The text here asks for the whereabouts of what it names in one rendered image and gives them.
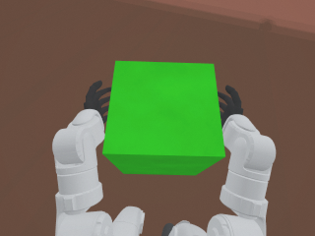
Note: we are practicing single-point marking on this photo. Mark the right robot upper arm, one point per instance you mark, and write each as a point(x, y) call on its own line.
point(232, 225)

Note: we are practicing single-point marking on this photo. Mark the left robot upper arm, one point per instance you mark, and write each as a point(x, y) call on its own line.
point(91, 223)

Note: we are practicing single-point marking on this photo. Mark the right robot shin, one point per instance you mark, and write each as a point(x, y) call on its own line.
point(183, 221)

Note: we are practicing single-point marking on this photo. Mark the robot right hand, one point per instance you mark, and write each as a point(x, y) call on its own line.
point(233, 104)

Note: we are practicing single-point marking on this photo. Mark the robot left forearm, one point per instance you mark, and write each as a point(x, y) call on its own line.
point(74, 150)

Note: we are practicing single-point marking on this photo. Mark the robot left hand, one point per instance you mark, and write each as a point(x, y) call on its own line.
point(94, 102)

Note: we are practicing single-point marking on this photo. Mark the robot right forearm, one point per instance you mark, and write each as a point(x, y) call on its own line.
point(249, 169)

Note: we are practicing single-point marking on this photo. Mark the robot right thigh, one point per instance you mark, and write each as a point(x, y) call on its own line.
point(187, 229)

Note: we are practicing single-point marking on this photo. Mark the carton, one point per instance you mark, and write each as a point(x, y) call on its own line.
point(163, 118)

